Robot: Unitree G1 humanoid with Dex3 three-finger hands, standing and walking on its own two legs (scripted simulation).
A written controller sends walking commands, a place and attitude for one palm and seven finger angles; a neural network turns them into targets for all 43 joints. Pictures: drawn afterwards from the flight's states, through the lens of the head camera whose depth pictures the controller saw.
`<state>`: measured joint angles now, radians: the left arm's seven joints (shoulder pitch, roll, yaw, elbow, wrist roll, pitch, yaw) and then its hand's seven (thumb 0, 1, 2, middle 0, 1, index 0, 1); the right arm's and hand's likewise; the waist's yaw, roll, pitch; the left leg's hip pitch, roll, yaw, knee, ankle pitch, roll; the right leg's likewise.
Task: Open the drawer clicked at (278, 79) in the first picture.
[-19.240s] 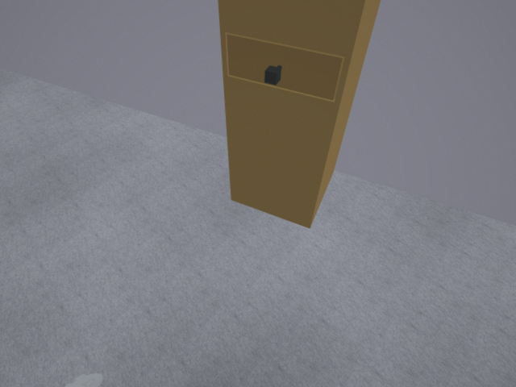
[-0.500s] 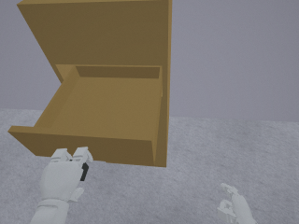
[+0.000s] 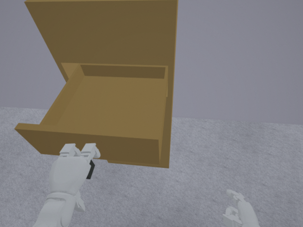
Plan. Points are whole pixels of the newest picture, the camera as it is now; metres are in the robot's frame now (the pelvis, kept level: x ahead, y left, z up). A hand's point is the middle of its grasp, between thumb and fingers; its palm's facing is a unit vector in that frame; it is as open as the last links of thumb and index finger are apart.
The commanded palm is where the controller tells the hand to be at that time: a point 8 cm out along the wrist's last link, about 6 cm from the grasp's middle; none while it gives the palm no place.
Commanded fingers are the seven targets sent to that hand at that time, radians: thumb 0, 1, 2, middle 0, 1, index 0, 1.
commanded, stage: lift the hand off the handle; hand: left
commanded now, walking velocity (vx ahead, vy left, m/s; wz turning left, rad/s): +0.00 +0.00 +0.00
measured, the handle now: (86, 161) +0.27 +0.22 +0.02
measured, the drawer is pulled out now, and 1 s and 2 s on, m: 0.30 0.30 0.30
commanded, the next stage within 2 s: draw the hand back to the body in 1.32 s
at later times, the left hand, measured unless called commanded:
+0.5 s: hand (64, 166) +0.23 +0.24 +0.07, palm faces +0.07 -0.10 -0.99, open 13.7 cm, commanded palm +0.20 +0.24 +0.13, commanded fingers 0.00 -0.50 0.30 -0.30 -1.20 -0.30 -1.20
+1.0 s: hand (57, 148) +0.24 +0.23 +0.14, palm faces +0.12 -0.09 -0.99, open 13.8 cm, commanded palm +0.20 +0.23 +0.20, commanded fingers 0.00 -0.50 0.30 -0.30 -1.20 -0.30 -1.20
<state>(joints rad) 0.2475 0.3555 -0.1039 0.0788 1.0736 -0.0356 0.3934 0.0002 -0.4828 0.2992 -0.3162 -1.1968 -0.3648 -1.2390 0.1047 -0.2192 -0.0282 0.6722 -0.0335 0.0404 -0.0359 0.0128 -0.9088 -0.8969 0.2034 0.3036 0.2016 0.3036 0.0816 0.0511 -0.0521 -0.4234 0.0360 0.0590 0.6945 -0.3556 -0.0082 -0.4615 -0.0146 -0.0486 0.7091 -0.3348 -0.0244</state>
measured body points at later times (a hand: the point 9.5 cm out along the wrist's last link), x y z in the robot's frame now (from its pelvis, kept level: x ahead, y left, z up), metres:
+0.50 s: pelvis +0.01 +0.01 +0.01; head +0.01 -0.02 +0.46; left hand +0.22 +0.25 +0.13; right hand +0.23 -0.20 -0.08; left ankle +0.00 +0.13 -0.72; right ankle +0.02 -0.10 -0.72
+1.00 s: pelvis +0.01 +0.01 +0.02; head +0.01 -0.03 +0.47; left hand +0.22 +0.24 +0.20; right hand +0.24 -0.17 -0.08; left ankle +0.00 +0.13 -0.72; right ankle +0.02 -0.10 -0.72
